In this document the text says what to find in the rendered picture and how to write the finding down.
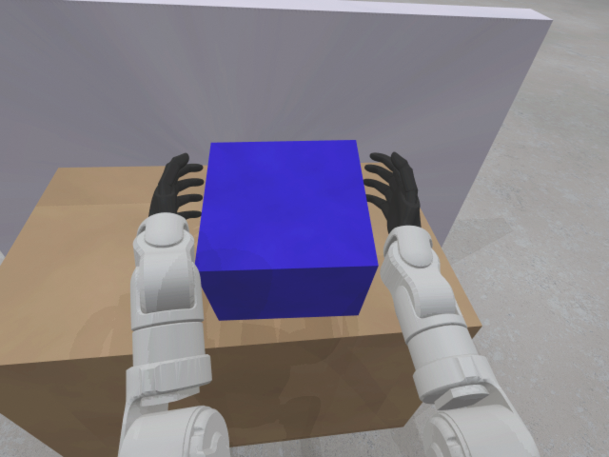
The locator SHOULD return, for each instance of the left robot forearm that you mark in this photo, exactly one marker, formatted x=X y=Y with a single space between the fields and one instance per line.
x=166 y=307

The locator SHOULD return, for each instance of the pedestal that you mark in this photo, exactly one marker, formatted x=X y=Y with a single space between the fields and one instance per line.
x=66 y=338

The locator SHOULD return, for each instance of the left robot upper arm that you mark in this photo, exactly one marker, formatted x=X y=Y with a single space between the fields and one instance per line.
x=185 y=432

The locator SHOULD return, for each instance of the left robot hand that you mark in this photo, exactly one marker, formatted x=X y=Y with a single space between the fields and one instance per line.
x=165 y=197

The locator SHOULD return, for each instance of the right robot upper arm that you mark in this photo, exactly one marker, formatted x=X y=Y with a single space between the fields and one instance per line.
x=487 y=431

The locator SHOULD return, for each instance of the right robot hand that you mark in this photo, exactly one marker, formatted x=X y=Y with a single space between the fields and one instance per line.
x=402 y=204

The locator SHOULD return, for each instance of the right robot forearm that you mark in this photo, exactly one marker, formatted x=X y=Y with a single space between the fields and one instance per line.
x=449 y=371

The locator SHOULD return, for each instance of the carton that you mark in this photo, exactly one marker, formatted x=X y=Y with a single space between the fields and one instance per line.
x=285 y=230

